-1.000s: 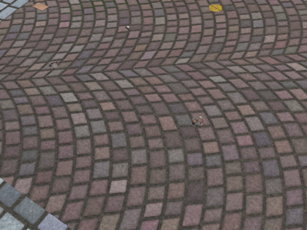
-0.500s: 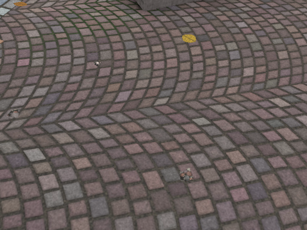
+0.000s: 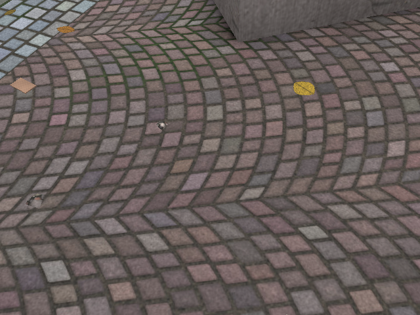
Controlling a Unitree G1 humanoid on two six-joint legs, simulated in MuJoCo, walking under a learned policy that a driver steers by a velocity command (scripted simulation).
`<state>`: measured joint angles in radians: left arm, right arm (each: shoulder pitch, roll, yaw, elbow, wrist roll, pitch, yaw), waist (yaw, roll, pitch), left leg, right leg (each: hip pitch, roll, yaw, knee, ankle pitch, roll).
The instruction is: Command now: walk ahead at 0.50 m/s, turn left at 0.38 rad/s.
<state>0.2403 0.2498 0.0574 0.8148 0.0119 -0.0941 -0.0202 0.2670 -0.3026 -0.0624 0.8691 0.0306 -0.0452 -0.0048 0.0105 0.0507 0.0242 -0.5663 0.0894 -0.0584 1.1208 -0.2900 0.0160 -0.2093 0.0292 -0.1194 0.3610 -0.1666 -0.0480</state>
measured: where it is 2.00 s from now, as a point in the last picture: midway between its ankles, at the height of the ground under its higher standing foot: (87, 207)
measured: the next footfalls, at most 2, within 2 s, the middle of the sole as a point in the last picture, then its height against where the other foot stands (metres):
left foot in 0.34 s outside the picture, level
right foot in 0.80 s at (210, 263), level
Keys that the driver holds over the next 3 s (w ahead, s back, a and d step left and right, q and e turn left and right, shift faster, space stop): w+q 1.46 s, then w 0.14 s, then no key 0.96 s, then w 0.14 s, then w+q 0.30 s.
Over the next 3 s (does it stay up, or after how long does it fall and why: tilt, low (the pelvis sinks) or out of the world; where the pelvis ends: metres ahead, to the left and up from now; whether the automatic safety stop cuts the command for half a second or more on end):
stays up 0.99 0.65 0.00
